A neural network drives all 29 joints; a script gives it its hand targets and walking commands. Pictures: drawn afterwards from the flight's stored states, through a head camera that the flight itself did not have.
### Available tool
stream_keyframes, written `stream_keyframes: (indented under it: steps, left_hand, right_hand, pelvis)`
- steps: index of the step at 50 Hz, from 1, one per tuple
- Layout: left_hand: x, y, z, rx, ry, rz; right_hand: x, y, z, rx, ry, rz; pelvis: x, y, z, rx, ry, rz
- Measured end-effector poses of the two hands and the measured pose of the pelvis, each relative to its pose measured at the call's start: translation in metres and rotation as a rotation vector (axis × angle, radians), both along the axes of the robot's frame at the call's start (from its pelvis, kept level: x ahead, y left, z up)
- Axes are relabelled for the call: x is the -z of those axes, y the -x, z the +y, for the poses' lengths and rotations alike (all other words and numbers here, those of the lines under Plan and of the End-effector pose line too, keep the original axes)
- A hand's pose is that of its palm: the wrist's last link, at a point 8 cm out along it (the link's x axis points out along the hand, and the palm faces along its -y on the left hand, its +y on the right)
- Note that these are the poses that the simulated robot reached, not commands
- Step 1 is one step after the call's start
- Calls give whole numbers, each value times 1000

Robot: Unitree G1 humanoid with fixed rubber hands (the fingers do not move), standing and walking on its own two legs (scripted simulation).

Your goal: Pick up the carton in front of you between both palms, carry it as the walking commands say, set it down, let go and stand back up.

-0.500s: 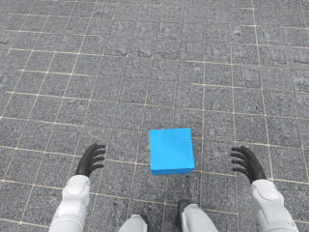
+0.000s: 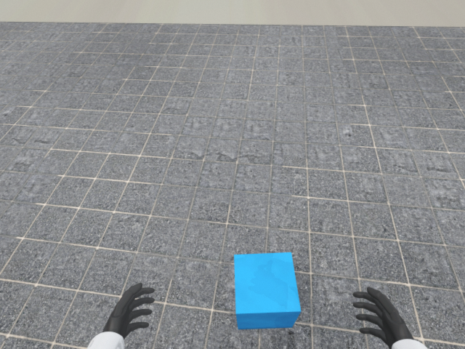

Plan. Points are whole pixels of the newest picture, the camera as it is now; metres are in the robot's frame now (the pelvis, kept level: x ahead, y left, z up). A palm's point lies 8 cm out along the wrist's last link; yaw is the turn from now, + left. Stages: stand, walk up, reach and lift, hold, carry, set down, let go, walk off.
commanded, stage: let go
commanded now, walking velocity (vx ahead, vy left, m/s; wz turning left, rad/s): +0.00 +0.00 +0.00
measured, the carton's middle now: (263, 292) +0.40 -0.05 -0.65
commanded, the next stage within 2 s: stand in 0.18 s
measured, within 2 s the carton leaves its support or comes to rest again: neither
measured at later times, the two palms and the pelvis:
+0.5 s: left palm (119, 346) +0.15 +0.24 -0.12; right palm out of the picture +0.10 -0.29 -0.10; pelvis +0.04 -0.01 -0.02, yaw -5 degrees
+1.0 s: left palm out of the picture +0.15 +0.24 -0.14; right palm out of the picture +0.03 -0.27 -0.14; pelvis +0.04 -0.01 -0.03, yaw -9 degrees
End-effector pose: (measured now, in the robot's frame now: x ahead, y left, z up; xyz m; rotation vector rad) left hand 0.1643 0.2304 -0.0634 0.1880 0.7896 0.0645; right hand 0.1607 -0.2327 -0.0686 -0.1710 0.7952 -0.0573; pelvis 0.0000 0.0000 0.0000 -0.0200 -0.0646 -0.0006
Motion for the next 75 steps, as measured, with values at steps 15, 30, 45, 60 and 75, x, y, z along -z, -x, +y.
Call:
stream_keyframes:
  steps: [15,30,45,60,75]
  left_hand:
    - [32,19,12,-18,-86,93]
    - [66,2,8,44,-92,204]
    - [78,7,5,72,-117,287]
    - [82,31,6,81,-141,376]
    - [84,49,3,86,-137,438]
  right_hand:
    - [8,15,-36,78,142,6]
    - [46,74,-46,230,144,197]
    - [66,117,-37,298,114,333]
    - [76,162,-32,326,94,464]
    - [81,201,-17,343,58,574]
  pelvis:
    - [6,-17,-6,44,4,75]
    - [20,-46,-5,110,-11,134]
    - [25,-48,-5,149,-26,120]
    - [23,-39,-7,173,-31,95]
    - [19,-31,-5,184,-31,73]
